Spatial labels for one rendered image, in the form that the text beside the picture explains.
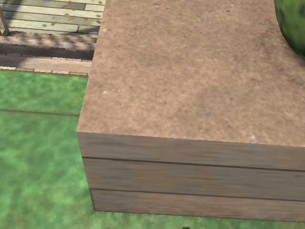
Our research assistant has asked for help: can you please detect stairs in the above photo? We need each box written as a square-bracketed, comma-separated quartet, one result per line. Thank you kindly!
[0, 31, 97, 73]

